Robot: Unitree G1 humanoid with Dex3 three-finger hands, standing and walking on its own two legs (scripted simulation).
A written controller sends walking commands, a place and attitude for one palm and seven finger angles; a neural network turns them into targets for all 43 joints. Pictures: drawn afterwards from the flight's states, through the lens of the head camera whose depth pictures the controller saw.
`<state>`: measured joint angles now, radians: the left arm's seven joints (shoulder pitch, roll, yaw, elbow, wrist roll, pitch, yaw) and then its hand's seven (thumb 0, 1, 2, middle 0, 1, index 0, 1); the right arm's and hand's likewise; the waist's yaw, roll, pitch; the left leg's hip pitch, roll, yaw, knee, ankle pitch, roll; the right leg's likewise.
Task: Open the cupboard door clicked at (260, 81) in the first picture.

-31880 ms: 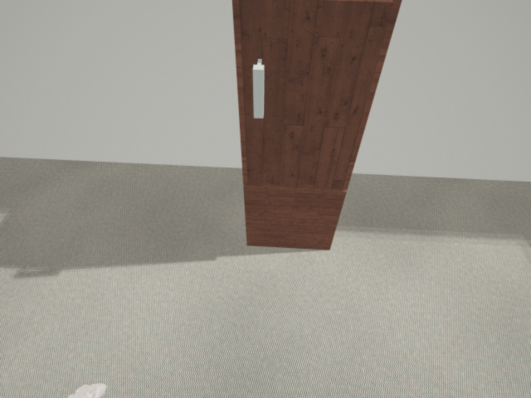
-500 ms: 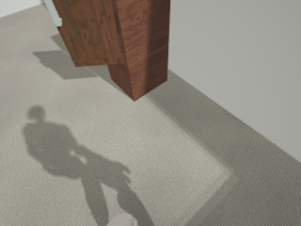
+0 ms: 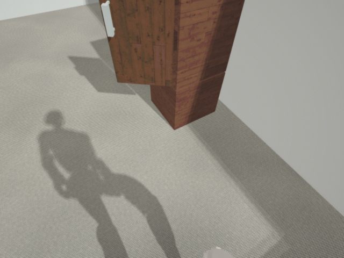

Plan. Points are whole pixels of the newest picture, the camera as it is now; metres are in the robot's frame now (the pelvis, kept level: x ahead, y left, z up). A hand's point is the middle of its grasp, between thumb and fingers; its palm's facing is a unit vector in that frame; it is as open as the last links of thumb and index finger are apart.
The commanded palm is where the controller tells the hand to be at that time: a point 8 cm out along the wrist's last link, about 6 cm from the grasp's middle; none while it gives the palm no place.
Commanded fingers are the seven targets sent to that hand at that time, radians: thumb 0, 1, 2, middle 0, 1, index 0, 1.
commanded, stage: take the last steps up to it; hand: left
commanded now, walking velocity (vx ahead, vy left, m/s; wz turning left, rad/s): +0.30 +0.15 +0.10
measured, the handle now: (109, 18) +1.05 +0.36 +0.04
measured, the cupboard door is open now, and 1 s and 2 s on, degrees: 54 54 54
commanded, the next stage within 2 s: come to a stop and stand still in 1.04 s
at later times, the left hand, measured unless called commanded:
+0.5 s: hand (104, 256) +0.14 +0.19 -0.16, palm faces +0.15 -0.96 -0.23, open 7.2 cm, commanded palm none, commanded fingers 0.00 0.90 0.90 -0.20 -0.30 -0.20 -0.30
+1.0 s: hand (95, 162) +0.42 +0.29 -0.17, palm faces +0.08 -0.98 -0.20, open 7.3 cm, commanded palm none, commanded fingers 0.00 0.90 0.90 -0.20 -0.30 -0.20 -0.30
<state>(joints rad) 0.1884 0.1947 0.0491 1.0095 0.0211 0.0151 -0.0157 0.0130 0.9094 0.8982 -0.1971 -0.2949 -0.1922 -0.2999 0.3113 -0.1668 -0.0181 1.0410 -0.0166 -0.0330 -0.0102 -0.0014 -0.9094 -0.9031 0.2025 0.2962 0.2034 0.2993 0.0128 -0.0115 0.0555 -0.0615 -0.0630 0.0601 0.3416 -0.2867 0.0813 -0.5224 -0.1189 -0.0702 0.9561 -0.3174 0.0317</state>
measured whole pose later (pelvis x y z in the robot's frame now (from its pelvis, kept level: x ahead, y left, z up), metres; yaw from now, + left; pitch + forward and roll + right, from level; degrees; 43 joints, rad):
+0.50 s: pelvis +0.17 +0.00 +0.01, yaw +5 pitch +1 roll +1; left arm 0.32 0.17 0.05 1.08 0.02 -0.07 0.01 -0.01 0.94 0.90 -0.20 -0.30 -0.20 -0.30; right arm 0.22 -0.20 -0.07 1.05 -0.02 0.01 0.03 0.00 -0.92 -0.90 0.20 0.30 0.20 0.30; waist 0.02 0.00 0.03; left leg -0.55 0.11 0.05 0.85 -0.16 -0.05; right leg -0.09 -0.09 -0.20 0.34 -0.25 0.01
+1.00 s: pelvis +0.34 +0.10 +0.00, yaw +2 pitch +0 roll +1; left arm 0.16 0.18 0.06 1.02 0.02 0.00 0.00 0.01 0.93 0.90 -0.20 -0.29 -0.19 -0.30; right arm 0.33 -0.17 -0.03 1.07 -0.02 -0.06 -0.02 -0.01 -0.94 -0.90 0.20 0.30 0.20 0.30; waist 0.00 -0.03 0.04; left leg -0.07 -0.05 0.20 0.31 -0.25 0.08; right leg -0.56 -0.10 -0.08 0.91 -0.21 -0.01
